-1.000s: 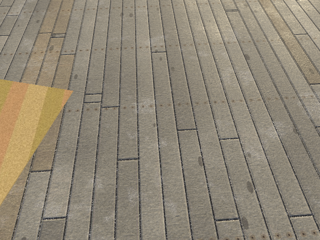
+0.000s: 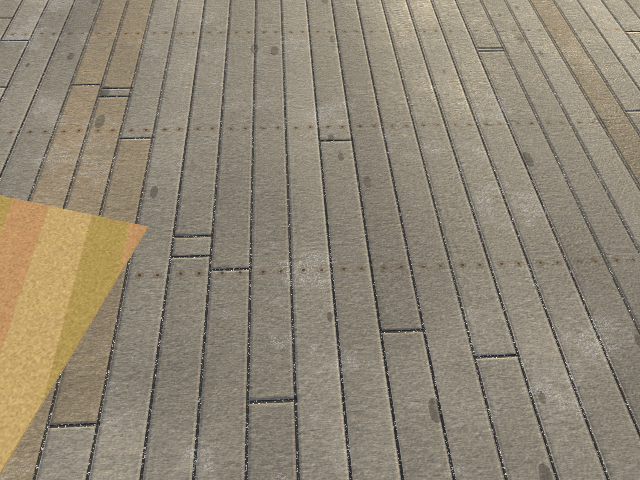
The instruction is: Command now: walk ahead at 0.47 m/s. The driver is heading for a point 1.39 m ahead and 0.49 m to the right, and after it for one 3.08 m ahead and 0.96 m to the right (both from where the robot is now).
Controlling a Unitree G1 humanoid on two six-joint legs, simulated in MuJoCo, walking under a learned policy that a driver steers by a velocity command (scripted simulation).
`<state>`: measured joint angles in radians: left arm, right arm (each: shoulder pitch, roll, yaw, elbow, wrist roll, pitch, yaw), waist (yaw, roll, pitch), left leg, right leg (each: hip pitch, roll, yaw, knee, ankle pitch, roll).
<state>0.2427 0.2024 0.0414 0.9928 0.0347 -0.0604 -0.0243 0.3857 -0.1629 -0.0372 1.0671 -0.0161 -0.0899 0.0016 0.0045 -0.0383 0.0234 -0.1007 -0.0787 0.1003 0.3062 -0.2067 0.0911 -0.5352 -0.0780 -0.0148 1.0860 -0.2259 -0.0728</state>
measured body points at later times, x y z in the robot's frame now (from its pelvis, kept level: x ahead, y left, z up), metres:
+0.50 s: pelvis +0.23 -0.03 -0.01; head +0.27 -0.04 +0.44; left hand +0.26 +0.20 -0.15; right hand +0.26 -0.26 -0.17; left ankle +0.19 +0.10 -0.69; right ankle +0.30 -0.08 -0.74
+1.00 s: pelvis +0.34 -0.01 +0.00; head +0.35 +0.00 +0.45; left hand +0.44 +0.23 -0.15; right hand +0.23 -0.23 -0.14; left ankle +0.25 +0.09 -0.74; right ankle +0.41 -0.14 -0.68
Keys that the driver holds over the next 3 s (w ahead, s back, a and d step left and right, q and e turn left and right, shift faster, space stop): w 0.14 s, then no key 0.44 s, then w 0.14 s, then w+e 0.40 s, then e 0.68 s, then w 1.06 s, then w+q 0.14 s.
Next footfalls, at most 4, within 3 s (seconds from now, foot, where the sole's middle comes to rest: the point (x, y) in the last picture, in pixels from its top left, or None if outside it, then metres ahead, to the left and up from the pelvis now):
0.28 right None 0.34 -0.09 -0.78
0.74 left None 0.29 0.09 -0.78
1.20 right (400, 453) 0.57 -0.16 -0.78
1.90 left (338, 394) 0.70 -0.03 -0.78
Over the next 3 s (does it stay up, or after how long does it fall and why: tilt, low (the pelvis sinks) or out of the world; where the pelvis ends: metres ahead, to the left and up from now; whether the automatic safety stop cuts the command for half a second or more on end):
stays up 0.97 -0.40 -0.03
